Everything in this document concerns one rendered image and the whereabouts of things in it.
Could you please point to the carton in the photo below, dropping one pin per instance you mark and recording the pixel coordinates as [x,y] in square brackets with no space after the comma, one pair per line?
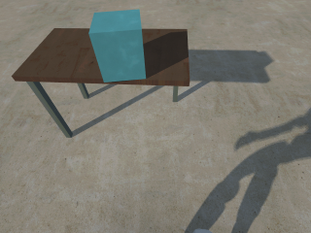
[117,41]

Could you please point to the table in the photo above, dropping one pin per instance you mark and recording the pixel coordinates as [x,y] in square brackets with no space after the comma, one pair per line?
[67,56]

